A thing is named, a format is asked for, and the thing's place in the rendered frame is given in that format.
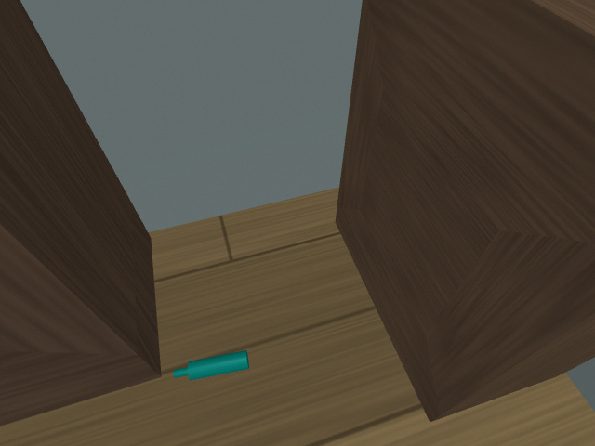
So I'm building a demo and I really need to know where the bottle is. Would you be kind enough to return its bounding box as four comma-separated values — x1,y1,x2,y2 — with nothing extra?
173,350,249,380

